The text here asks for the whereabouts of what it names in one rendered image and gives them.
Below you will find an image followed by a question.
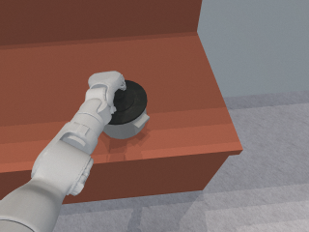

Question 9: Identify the left robot upper arm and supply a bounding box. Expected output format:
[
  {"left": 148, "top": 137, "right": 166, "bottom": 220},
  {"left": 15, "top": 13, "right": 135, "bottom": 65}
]
[{"left": 0, "top": 139, "right": 94, "bottom": 232}]

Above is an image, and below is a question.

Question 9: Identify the pot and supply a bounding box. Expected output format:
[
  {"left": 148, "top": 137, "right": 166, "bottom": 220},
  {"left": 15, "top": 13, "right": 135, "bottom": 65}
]
[{"left": 103, "top": 108, "right": 150, "bottom": 139}]

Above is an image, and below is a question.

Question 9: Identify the knob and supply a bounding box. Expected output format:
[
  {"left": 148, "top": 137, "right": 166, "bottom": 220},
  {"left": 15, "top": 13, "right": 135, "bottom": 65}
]
[{"left": 113, "top": 89, "right": 125, "bottom": 102}]

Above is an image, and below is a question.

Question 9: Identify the robot left forearm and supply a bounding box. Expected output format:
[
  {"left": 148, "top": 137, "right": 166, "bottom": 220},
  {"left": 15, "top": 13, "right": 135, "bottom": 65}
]
[{"left": 31, "top": 81, "right": 115, "bottom": 178}]

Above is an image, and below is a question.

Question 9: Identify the lid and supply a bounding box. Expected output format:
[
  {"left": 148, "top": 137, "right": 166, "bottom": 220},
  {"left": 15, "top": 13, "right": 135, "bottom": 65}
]
[{"left": 108, "top": 79, "right": 148, "bottom": 126}]

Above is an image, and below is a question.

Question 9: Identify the table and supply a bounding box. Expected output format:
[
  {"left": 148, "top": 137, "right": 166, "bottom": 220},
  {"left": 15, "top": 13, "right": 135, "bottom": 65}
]
[{"left": 0, "top": 0, "right": 243, "bottom": 205}]

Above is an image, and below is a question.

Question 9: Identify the left robot hand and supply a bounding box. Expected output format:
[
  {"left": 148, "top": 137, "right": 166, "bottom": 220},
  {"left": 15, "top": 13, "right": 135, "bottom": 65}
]
[{"left": 88, "top": 71, "right": 126, "bottom": 114}]

